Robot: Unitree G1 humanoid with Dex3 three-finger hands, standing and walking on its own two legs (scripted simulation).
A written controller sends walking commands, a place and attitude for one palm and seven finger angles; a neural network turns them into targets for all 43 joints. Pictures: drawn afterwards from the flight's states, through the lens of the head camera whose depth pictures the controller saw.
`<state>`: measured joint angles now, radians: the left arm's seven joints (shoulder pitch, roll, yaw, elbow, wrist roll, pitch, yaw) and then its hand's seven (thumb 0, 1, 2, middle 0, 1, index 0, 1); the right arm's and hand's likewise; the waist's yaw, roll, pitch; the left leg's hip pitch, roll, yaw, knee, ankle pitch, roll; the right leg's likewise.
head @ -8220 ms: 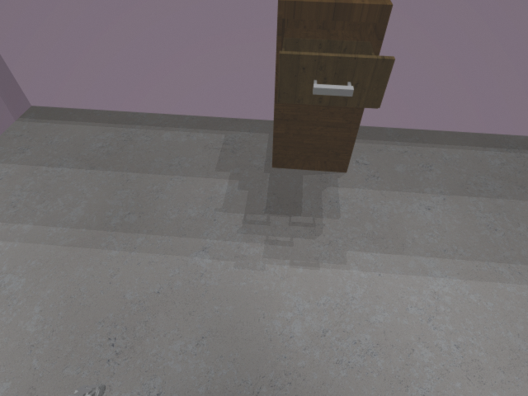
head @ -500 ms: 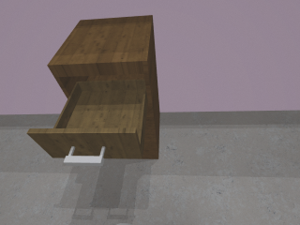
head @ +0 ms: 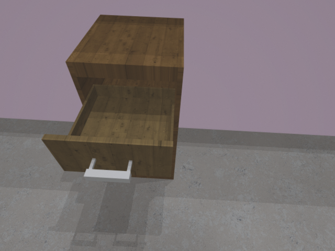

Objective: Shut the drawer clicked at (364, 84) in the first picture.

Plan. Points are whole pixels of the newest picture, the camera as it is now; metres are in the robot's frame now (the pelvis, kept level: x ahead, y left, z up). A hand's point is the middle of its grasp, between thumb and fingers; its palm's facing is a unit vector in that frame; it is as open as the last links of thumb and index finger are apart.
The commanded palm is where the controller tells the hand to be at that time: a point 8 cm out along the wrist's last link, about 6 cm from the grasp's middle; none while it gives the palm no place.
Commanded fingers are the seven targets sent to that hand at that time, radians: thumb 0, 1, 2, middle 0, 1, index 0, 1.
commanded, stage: come to a stop and stand still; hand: left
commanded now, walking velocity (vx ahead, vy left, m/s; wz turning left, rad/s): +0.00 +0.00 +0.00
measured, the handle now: (110, 169) +0.35 +0.21 -0.08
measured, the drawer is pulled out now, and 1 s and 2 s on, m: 0.30 0.30 0.30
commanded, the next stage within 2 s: look again from close up in 0.14 s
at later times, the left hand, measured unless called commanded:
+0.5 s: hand out of the picture +0.01 +0.18 -0.17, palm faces +0.00 -0.98 -0.22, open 7.4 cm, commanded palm none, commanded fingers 0.00 0.90 0.90 -0.20 -0.30 -0.20 -0.30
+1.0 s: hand out of the picture +0.01 +0.17 -0.18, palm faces +0.01 -0.98 -0.18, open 7.4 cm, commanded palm none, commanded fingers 0.00 0.90 0.90 -0.20 -0.30 -0.20 -0.30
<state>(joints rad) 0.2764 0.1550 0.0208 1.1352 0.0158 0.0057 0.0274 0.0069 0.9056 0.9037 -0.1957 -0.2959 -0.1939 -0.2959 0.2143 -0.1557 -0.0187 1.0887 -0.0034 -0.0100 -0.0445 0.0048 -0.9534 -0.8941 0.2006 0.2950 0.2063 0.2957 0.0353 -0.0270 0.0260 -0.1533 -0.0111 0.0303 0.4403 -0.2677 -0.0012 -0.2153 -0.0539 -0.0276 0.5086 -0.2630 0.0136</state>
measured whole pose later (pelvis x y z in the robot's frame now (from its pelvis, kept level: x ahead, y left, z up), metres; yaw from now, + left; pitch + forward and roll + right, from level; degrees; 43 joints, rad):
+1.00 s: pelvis +0.01 +0.00 +0.00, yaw -1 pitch -1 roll +0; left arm 0.31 0.15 -0.01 1.09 0.02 -0.01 0.02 0.01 0.91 0.90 -0.20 -0.30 -0.20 -0.30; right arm 0.29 -0.17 0.01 1.11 -0.01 -0.01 -0.01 0.01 -0.91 -0.89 0.20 0.29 0.20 0.30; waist 0.01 -0.01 0.03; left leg -0.15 0.01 0.04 0.50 -0.32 0.00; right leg -0.20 -0.03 -0.02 0.53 -0.31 0.01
